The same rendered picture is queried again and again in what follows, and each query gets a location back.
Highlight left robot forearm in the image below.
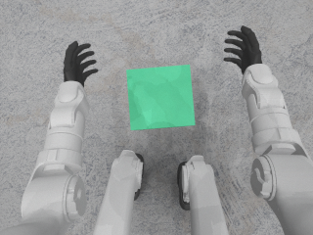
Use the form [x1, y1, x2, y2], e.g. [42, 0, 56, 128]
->
[21, 80, 90, 218]

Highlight right robot forearm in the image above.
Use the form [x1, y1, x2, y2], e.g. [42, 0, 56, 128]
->
[242, 64, 313, 164]

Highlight right robot hand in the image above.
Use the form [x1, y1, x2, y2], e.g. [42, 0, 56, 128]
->
[223, 25, 263, 75]

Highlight carton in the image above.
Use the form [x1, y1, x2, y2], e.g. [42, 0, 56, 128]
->
[126, 65, 196, 130]

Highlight robot right upper arm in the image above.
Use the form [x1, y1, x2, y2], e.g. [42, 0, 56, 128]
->
[250, 154, 313, 235]

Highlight left robot hand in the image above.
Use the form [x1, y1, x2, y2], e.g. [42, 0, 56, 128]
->
[63, 40, 99, 88]

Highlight left robot shin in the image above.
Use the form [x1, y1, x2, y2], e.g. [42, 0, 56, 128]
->
[111, 150, 139, 192]

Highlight robot left upper arm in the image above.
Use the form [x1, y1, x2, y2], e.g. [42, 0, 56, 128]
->
[0, 174, 87, 235]

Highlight robot shin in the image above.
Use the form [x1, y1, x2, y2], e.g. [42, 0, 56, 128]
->
[183, 155, 214, 202]
[111, 150, 139, 192]

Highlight right robot shin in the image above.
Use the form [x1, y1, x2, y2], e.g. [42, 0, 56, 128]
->
[183, 155, 214, 202]

